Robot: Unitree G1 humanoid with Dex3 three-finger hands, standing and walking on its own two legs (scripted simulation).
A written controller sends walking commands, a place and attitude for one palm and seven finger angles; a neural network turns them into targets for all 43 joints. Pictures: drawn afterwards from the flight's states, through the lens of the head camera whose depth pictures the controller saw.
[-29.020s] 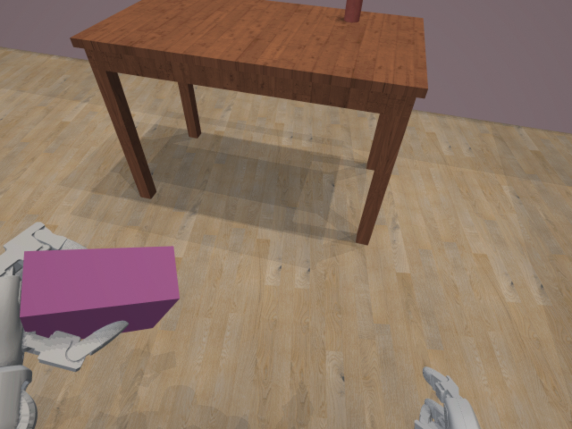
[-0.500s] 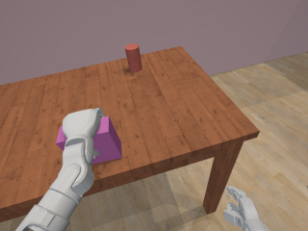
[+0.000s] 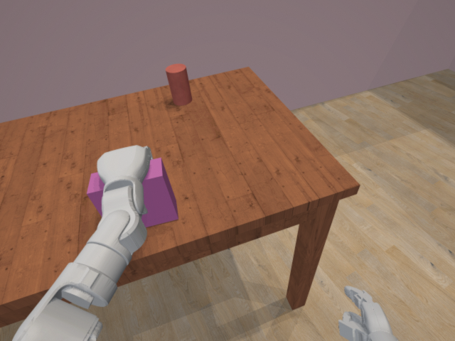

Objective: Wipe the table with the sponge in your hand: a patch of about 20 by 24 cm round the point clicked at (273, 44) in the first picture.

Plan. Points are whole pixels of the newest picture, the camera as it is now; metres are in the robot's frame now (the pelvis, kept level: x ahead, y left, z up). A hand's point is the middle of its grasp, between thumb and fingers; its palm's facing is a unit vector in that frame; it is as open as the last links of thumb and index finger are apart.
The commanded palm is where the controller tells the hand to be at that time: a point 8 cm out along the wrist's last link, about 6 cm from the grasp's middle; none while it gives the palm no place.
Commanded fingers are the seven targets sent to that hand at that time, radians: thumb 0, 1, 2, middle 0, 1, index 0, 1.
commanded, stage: wipe forward along the third lane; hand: left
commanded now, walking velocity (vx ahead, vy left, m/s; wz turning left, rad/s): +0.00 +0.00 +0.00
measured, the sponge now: (140, 204) +0.35 +0.23 +0.05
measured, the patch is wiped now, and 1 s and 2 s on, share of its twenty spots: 0.85 0.90 0.95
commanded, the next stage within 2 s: wipe back along the third lane in 1.34 s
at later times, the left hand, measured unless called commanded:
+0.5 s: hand (137, 166) +0.41 +0.24 +0.10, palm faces -0.09 +0.01 -1.00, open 9.8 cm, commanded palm +0.40 +0.24 +0.14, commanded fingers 0.00 0.10 1.30 -1.20 -1.60 -1.20 -1.60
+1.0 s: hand (137, 149) +0.47 +0.26 +0.10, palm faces -0.10 +0.00 -0.99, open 9.8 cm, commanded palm +0.46 +0.26 +0.14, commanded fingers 0.00 0.10 1.30 -1.20 -1.60 -1.20 -1.60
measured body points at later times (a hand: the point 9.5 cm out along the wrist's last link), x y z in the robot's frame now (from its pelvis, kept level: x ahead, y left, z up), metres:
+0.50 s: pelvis -0.01 -0.01 +0.00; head +0.01 -0.04 +0.45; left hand +0.41 +0.24 +0.15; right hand +0.09 -0.27 -0.14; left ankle -0.01 +0.14 -0.74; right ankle -0.01 -0.10 -0.74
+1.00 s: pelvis +0.00 +0.01 +0.00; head +0.04 -0.01 +0.44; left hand +0.47 +0.26 +0.15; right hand +0.06 -0.26 -0.14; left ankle -0.01 +0.14 -0.74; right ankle -0.01 -0.10 -0.74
